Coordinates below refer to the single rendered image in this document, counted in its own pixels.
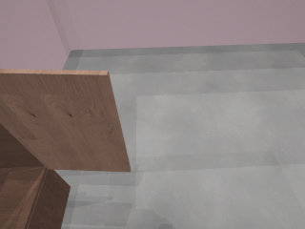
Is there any cupboard door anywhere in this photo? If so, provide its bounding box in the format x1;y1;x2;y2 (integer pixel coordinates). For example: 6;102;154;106
0;69;131;173

